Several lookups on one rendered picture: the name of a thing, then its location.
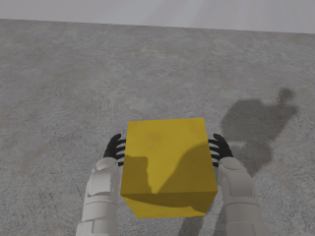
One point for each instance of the carton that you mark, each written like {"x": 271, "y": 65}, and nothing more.
{"x": 168, "y": 169}

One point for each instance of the left robot forearm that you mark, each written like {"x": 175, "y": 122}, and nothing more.
{"x": 101, "y": 200}

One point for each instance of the robot left hand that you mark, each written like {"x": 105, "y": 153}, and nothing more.
{"x": 112, "y": 148}

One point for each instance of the right robot forearm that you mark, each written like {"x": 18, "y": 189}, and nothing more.
{"x": 240, "y": 200}

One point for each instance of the robot right hand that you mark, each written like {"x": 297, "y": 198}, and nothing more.
{"x": 222, "y": 149}

